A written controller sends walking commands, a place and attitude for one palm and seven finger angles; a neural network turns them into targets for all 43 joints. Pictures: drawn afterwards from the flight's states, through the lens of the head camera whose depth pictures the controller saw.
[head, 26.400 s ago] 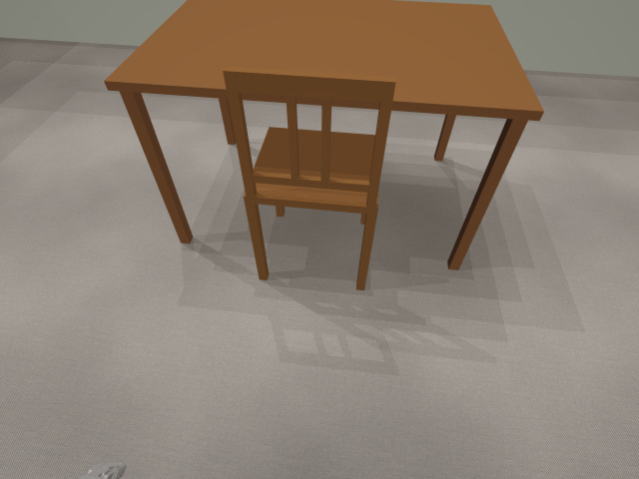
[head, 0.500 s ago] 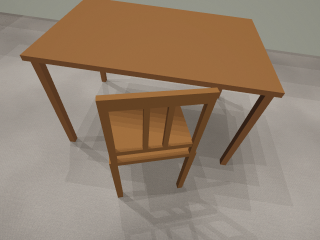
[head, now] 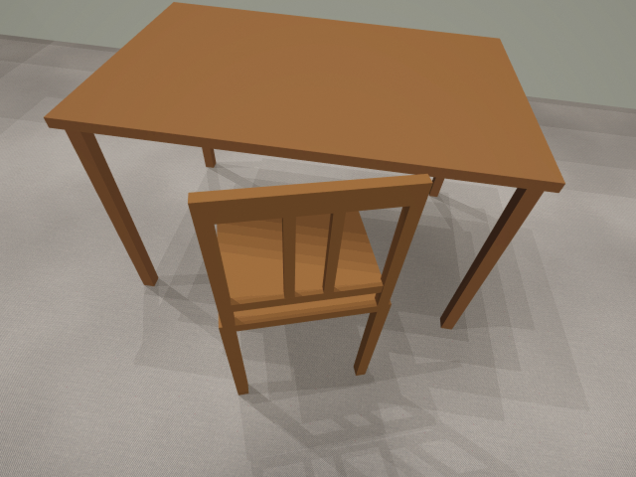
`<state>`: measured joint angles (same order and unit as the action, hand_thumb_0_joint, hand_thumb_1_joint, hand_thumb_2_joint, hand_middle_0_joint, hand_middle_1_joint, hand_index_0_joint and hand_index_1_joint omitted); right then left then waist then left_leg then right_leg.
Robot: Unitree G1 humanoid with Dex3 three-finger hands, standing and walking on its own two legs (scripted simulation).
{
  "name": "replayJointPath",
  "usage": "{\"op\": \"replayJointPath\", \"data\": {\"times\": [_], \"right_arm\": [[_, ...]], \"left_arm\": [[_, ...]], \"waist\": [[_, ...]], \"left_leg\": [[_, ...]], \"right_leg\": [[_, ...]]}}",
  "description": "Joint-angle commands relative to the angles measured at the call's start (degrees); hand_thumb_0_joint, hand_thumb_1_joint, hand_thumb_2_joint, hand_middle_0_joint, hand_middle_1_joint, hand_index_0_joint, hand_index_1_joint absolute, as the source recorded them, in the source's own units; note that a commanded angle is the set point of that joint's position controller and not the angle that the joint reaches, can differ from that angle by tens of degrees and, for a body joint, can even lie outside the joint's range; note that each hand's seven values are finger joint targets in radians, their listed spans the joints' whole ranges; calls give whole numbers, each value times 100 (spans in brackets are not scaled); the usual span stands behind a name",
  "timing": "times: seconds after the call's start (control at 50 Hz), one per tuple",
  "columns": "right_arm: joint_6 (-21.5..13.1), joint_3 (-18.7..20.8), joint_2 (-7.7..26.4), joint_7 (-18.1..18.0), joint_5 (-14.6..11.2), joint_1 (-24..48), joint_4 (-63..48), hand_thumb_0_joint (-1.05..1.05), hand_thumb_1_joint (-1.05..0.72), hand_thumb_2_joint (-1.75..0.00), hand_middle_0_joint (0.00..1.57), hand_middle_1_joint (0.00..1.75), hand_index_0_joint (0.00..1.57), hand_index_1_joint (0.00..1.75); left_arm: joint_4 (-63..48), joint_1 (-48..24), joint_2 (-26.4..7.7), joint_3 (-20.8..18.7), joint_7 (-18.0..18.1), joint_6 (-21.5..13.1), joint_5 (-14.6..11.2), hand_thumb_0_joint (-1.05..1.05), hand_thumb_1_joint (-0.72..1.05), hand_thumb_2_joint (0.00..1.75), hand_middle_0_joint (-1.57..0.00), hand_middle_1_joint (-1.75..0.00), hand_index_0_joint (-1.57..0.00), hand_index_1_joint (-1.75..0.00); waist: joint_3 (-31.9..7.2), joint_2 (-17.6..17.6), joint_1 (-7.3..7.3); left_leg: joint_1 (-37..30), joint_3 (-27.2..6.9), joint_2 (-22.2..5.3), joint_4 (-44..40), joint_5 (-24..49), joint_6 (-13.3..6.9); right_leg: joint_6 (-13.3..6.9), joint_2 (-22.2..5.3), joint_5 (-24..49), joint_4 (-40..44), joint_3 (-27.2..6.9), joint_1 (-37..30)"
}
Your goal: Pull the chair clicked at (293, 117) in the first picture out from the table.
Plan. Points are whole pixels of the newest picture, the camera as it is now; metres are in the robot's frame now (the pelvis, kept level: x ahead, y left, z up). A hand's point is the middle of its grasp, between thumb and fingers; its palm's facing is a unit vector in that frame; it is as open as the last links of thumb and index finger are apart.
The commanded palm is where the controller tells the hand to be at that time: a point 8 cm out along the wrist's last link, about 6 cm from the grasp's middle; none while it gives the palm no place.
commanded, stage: look again from close up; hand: left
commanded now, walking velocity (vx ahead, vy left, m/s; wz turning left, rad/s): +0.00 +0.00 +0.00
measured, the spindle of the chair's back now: (289, 258) +0.51 +0.09 -0.12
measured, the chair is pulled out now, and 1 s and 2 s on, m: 0.14 0.14 0.14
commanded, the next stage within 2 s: shuffle to correct the standing spot in 1.12 s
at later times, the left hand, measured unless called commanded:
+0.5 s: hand out of the picture -0.02 +0.13 -0.18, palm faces +0.04 -0.99 -0.15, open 7.4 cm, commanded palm none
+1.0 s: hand out of the picture +0.00 +0.12 -0.18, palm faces +0.04 -0.99 -0.15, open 7.4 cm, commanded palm none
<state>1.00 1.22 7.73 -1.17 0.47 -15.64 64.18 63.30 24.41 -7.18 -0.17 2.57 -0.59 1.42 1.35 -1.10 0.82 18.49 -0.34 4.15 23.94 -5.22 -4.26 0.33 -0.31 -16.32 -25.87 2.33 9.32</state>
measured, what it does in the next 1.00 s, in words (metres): stands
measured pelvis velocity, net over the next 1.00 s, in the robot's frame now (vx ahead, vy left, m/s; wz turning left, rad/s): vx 0.04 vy -0.03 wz -0.01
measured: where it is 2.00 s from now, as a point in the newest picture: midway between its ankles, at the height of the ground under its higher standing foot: outside the picture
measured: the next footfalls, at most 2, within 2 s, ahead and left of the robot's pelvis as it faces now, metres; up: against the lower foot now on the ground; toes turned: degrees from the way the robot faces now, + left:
none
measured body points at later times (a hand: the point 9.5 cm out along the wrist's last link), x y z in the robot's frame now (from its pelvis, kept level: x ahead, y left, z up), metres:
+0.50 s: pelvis +0.02 -0.02 +0.00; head +0.03 -0.01 +0.45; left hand -0.02 +0.18 -0.16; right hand +0.00 -0.23 -0.16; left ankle +0.08 +0.07 -0.74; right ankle -0.03 -0.13 -0.74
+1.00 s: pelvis +0.04 -0.03 +0.00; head +0.05 -0.02 +0.45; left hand +0.00 +0.17 -0.16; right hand +0.03 -0.25 -0.16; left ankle +0.08 +0.07 -0.74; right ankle -0.03 -0.13 -0.74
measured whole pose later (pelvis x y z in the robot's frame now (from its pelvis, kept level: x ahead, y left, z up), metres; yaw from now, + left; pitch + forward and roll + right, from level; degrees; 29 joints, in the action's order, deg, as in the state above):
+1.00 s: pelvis +0.04 -0.03 +0.00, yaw +0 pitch -1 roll +0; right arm -0.1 -0.1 7.6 -1.9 0.3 -15.3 66.0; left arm 63.7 20.7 -6.4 0.3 2.6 -1.0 0.8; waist 2.3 -1.2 0.5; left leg 14.7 -0.8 2.7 24.6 -9.1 -2.0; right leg -1.8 1.3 -18.4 -23.3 2.3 4.2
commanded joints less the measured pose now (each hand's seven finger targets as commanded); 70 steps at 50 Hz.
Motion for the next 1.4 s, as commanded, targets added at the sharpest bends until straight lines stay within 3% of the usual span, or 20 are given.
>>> {"op": "replayJointPath", "data": {"times": [0.0, 0.14, 0.2, 0.26, 0.46, 1.18, 1.22, 1.28, 1.38], "right_arm": [[-119, 47, 534, -35, -13, -307, -162, 0, -90, -90, 20, 30, 20, 30], [-122, 24, 492, -36, -13, -341, -125, 0, -90, -90, 20, 30, 20, 30], [-111, 21, 470, -37, -7, -362, -101, 0, -90, -90, 20, 30, 20, 30], [-140, 9, 468, -42, -8, -393, -87, 0, -90, -90, 20, 30, 20, 30], [-172, -35, 430, -60, -20, -437, -15, 0, -90, -90, 20, 30, 20, 30], [-202, -103, 515, -109, -29, -274, 43, 0, -90, -90, 20, 30, 20, 30], [-207, -110, 502, -105, -18, -304, 75, 0, -90, -90, 20, 30, 20, 30], [-170, -35, 579, -109, 3, -356, 76, 0, -90, -90, 20, 30, 20, 30], [-138, 148, 819, -157, 41, -445, -64, 0, -90, -90, 20, 30, 20, 30]], "left_arm": [[-62, 636, -381, -40, 30, -18, -29, 0, 90, 90, -20, -30, -20, -30], [-74, 560, -383, -38, 30, -32, -45, 0, 90, 90, -20, -30, -20, -30], [-101, 505, -384, -48, 29, -23, -44, 0, 90, 90, -20, -30, -20, -30], [-98, 472, -390, -51, 31, -40, -54, 0, 90, 90, -20, -30, -20, -30], [-97, 338, -366, -32, 38, -67, -73, 0, 90, 90, -20, -30, -20, -30], [2, 319, -398, -10, 25, -50, -76, 0, 90, 90, -20, -30, -20, -30], [35, 311, -413, -9, 20, -44, -83, 0, 90, 90, -20, -30, -20, -30], [26, 325, -443, -58, -10, 29, -52, 0, 90, 90, -20, -30, -20, -30], [-182, 357, -481, -172, -89, 150, 13, 0, 90, 90, -20, -30, -20, -30]], "waist": [[429, 226, -52], [451, 67, -58], [501, 154, -67], [338, 157, -59], [320, 23, -80], [365, 55, -17], [278, 93, -44], [443, -15, -69], [443, 434, -45]], "left_leg": [[-222, -1065, -819, -744, -1376, 102], [-306, -944, -773, -626, -1116, 132], [-293, -915, -760, -608, -1166, 149], [-399, -921, -783, -549, -864, 132], [-590, -733, -783, -307, -167, 142], [-864, -664, -818, -264, 383, 135], [-877, -715, -820, -276, 295, 135], [-574, -942, -899, -326, -609, 41], [-14, -1942, -1264, -789, -1723, -289]], "right_leg": [[-238, -390, -371, 573, -513, 591], [-254, -440, -347, 666, -571, 599], [-258, -432, -456, 700, -577, 641], [-262, -433, -160, 623, -556, 500], [-257, -501, 191, 693, -592, 397], [-197, -521, 598, 849, -529, 140], [-182, -505, 452, 807, -457, 76], [-210, -386, -269, 610, -238, 146], [-235, -173, -579, -21, -16, 155]]}}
